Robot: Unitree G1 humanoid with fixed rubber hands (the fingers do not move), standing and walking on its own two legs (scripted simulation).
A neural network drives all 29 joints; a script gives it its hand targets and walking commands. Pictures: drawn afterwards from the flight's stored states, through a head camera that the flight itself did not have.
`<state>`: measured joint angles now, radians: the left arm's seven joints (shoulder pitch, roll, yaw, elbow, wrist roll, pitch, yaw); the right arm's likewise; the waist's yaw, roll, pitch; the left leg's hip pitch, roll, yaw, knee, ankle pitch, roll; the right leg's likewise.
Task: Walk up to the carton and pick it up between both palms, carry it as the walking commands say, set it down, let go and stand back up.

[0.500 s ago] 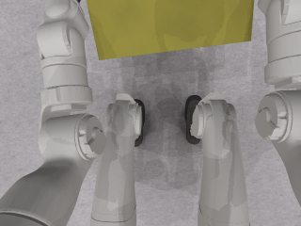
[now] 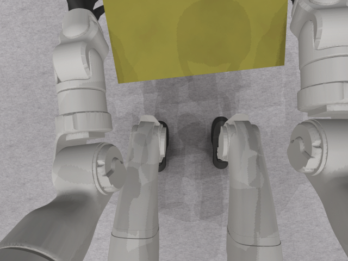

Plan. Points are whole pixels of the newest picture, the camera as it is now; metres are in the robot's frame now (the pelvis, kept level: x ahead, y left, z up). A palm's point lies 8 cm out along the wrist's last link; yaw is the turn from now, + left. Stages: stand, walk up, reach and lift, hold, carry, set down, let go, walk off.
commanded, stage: reach and lift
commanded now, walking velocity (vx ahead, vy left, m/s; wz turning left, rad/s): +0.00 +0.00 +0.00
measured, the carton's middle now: (190, 1) +0.56 +0.01 -0.15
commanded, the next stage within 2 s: none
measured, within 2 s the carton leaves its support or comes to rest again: neither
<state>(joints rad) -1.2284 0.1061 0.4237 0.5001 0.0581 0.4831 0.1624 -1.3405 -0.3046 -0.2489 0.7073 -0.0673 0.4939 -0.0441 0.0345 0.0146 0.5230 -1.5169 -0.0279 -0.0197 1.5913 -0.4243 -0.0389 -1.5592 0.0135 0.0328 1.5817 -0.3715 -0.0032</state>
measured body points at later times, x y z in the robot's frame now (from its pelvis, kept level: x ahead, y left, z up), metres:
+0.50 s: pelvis +0.01 +0.00 +0.06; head +0.31 -0.01 +0.38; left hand +0.50 +0.19 -0.02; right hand +0.54 -0.17 -0.03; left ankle +0.15 +0.13 -0.52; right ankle +0.17 -0.11 -0.52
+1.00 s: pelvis +0.02 -0.01 +0.12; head +0.29 -0.01 +0.47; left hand +0.48 +0.18 +0.06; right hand +0.51 -0.17 +0.04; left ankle +0.15 +0.13 -0.52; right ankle +0.17 -0.11 -0.52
